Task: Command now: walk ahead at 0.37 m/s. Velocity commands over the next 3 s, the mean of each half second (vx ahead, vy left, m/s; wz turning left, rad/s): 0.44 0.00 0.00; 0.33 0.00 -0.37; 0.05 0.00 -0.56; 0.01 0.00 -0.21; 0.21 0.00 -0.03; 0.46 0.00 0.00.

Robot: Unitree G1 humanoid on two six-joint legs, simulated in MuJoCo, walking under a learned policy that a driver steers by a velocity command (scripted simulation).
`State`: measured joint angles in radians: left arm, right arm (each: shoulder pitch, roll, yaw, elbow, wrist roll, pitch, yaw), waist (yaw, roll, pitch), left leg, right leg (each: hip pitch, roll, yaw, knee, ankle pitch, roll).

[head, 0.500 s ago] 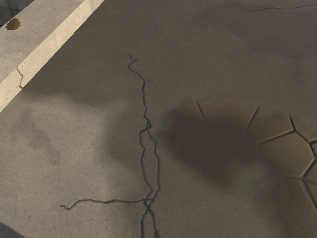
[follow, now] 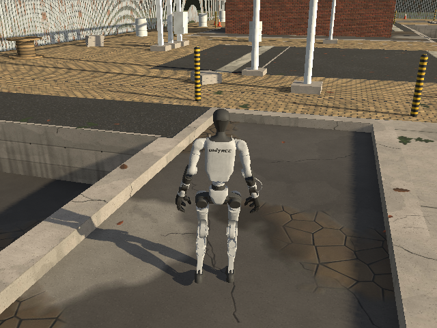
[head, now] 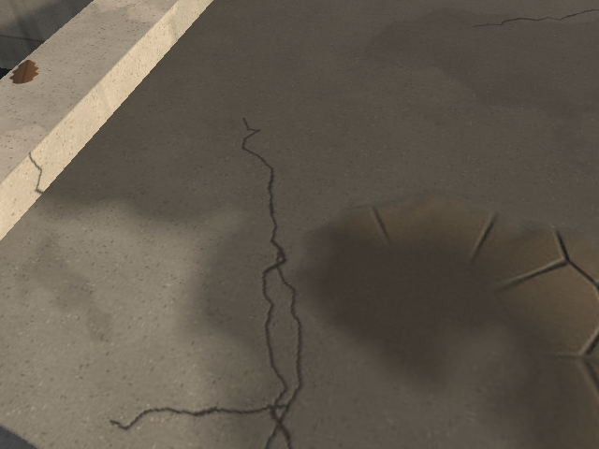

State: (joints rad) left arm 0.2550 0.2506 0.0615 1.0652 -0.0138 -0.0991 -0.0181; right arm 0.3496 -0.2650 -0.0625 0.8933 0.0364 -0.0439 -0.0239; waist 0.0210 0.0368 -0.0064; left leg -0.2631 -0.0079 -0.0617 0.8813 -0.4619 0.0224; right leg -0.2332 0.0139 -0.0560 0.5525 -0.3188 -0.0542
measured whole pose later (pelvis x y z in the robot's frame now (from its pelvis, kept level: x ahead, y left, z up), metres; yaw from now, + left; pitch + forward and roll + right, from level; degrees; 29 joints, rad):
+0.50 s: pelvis +0.25 +0.04 -0.01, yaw -1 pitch +1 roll +0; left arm 0.40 0.25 0.03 1.06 -0.02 -0.08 0.00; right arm 0.03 -0.24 -0.05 0.80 0.01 -0.09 0.03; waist 0.04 -0.01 0.06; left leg -0.45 -0.03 0.06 0.57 -0.14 0.06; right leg -0.16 -0.01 0.05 1.07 -0.46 -0.03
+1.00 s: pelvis +0.50 +0.01 -0.01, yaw -14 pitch +2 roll +2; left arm 0.10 0.27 0.07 0.75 0.01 -0.04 -0.03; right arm 0.17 -0.29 -0.05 0.90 0.00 -0.04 -0.02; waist -0.01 0.00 0.07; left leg -0.32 -0.01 0.04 1.12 -0.56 -0.02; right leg -0.52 0.04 -0.02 0.58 -0.11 -0.09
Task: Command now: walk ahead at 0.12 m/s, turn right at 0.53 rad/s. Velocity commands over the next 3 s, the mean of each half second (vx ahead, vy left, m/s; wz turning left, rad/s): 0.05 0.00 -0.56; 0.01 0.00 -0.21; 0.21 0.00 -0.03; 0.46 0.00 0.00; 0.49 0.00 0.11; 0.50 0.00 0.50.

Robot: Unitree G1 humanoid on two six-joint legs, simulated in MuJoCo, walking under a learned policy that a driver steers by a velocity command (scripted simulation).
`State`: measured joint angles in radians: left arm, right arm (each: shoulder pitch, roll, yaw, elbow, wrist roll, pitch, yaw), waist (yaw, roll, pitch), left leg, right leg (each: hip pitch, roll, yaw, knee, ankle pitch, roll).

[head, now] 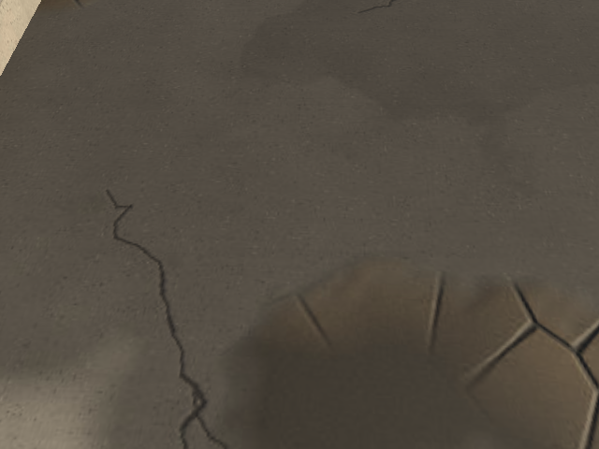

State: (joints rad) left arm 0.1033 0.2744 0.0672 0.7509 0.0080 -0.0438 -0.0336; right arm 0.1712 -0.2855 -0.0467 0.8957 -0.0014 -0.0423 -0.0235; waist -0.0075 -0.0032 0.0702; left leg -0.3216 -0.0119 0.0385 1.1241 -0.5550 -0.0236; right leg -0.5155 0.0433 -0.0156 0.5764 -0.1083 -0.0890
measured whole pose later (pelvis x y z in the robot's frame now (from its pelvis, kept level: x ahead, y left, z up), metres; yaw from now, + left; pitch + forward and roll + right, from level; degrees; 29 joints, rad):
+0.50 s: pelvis +0.09 +0.05 +0.02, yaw -17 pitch +3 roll -1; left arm 0.18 0.32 0.09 0.65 -0.01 0.04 0.03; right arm 0.17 -0.28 -0.06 0.81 -0.03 -0.02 -0.03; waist -0.01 -0.04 0.01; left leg -0.31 0.00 -0.04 0.50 -0.23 0.01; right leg -0.52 0.15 0.16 0.92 -0.45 0.01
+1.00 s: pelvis +0.08 +0.02 +0.02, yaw -22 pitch -1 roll +0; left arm 0.18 0.22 0.03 0.69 0.02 0.02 0.01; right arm 0.20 -0.27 -0.03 0.87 -0.02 -0.01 -0.01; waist -0.04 0.02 0.02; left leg -0.22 0.06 0.01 0.49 -0.26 -0.05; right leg -0.20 0.02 0.03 0.51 -0.29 -0.02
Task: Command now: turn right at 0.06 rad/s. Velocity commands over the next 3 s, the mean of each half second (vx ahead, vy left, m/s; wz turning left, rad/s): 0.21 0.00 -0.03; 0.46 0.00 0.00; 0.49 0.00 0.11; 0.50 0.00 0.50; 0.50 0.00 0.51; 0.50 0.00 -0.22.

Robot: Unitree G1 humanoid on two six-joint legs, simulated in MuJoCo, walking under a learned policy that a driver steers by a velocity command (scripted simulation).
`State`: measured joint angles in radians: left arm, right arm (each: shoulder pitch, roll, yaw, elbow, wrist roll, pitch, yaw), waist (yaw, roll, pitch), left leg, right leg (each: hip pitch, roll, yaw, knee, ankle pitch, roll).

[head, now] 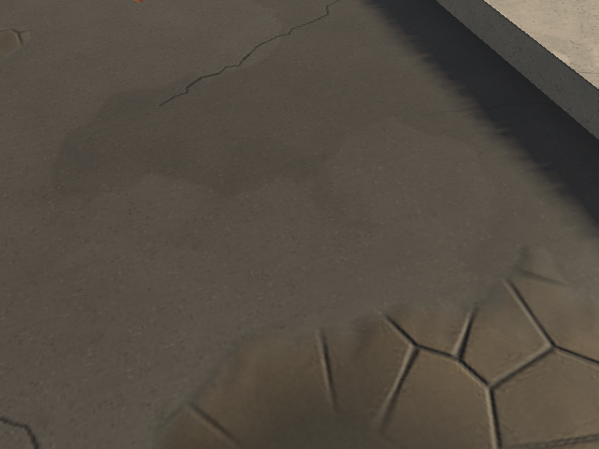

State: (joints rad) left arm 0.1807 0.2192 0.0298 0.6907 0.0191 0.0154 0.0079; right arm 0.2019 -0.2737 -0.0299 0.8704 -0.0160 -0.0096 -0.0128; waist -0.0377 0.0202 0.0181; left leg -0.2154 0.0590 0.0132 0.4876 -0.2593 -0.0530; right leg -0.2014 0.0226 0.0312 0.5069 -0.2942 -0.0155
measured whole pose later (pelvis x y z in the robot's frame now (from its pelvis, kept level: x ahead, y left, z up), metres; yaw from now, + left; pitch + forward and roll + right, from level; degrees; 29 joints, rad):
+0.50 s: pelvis +0.08 +0.05 +0.01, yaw +0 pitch +0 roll -2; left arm 0.28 0.29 0.07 0.78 -0.03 -0.05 0.01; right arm 0.34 -0.26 -0.04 0.96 0.00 -0.10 0.03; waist -0.03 -0.03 -0.01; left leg -0.16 -0.01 0.04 0.44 -0.30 0.06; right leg -0.43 -0.01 0.03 1.05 -0.33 -0.05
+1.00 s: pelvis +0.35 +0.02 +0.00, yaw +1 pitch +1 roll -1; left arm 0.14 0.26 0.05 0.77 0.00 -0.09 -0.03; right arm 0.34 -0.28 -0.03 0.92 0.03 -0.09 0.00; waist -0.02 0.02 0.05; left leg -0.33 0.03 -0.05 1.20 -0.38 0.05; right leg -0.35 0.06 -0.08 0.46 -0.13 -0.07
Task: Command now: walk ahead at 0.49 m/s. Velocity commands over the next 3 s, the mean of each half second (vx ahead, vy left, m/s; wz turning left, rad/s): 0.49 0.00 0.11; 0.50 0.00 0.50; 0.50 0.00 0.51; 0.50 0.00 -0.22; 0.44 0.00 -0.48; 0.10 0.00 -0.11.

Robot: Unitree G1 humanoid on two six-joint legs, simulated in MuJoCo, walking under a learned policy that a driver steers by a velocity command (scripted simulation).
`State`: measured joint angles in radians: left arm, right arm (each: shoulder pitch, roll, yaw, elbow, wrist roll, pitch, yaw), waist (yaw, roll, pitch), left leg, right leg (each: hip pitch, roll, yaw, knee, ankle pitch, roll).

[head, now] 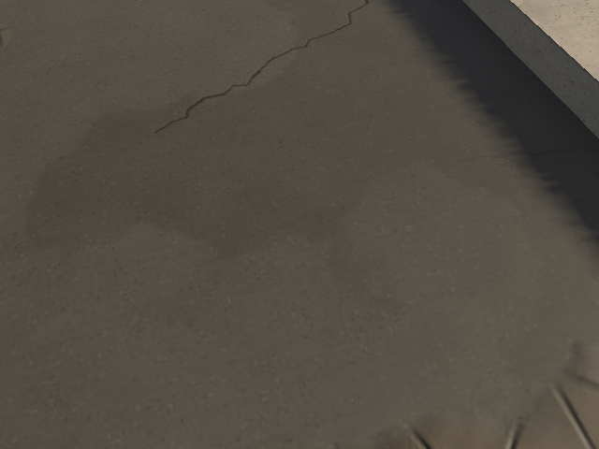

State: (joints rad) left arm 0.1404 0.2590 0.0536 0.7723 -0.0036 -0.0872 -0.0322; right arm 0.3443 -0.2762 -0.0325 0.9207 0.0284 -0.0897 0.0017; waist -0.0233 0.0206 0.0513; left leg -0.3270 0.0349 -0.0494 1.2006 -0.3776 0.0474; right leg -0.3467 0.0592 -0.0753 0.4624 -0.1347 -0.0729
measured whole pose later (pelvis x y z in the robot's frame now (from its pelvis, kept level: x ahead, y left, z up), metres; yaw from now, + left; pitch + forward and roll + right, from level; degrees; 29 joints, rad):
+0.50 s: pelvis +0.29 +0.07 +0.00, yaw +4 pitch +2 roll -1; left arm 0.28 0.29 0.04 0.89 -0.01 -0.10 -0.01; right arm 0.16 -0.28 -0.05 0.77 0.01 -0.08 0.04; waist 0.01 -0.01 0.05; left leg -0.42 -0.04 0.01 0.54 -0.15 0.07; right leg -0.31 -0.02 0.02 1.11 -0.41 -0.02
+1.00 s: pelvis +0.58 +0.07 +0.00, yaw +20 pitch +2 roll -1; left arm 0.09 0.27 0.05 0.75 0.00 -0.12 -0.01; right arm 0.37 -0.30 -0.06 0.77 0.03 -0.03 -0.02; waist -0.04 0.03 0.01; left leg -0.32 -0.05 -0.13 1.09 -0.46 0.03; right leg -0.38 0.03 -0.01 0.50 -0.16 -0.02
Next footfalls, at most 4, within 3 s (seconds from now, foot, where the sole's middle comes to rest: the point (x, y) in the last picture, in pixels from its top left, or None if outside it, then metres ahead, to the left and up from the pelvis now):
0.40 left None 0.40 0.16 -0.77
0.90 right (307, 341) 0.71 0.00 -0.77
1.42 left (160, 296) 0.85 0.36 -0.77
1.96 right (189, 184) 1.23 0.33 -0.77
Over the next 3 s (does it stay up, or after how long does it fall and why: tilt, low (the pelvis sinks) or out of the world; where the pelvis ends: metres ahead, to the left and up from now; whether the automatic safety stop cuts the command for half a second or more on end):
stays up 1.41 0.48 0.00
